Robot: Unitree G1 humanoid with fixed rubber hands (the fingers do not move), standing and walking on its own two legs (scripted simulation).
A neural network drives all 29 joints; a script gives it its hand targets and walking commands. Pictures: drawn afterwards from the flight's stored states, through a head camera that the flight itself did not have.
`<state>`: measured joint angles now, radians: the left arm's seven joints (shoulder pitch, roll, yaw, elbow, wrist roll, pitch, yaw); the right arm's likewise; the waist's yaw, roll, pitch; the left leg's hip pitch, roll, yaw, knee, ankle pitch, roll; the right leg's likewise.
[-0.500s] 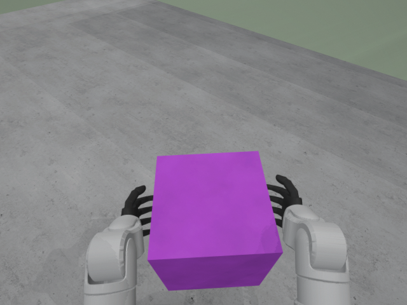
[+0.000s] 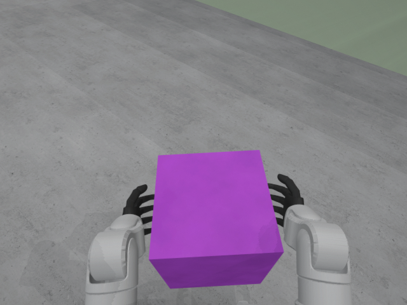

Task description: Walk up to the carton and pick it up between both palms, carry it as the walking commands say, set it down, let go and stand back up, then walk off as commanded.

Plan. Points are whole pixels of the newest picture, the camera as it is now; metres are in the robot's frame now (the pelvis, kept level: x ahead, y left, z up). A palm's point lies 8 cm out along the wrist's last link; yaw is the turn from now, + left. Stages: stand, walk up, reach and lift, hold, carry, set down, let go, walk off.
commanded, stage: carry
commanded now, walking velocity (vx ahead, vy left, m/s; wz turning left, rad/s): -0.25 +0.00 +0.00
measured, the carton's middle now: (212, 223) +0.30 -0.01 +0.00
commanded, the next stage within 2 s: none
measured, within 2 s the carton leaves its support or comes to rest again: neither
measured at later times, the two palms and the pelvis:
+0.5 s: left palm out of the picture +0.06 +0.12 +0.07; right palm out of the picture +0.03 -0.16 +0.08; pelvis -0.21 +0.01 -0.01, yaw +0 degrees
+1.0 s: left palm out of the picture -0.08 +0.15 +0.07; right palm out of the picture -0.07 -0.13 +0.08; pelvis -0.34 +0.00 -0.01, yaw +1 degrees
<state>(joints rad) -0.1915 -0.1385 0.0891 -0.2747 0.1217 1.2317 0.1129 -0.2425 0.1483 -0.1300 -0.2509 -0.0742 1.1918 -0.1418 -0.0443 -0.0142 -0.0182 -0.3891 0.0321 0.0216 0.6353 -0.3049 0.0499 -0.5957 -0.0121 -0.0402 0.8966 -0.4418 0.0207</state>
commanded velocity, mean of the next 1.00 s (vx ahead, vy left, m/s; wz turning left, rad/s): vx -0.03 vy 0.00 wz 0.00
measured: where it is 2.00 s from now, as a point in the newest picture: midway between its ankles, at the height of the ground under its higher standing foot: outside the picture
